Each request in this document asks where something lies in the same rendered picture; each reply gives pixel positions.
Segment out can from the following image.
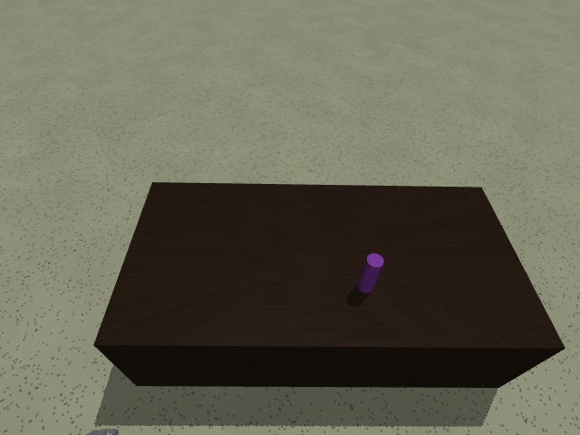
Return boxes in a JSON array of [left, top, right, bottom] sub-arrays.
[[358, 253, 384, 293]]

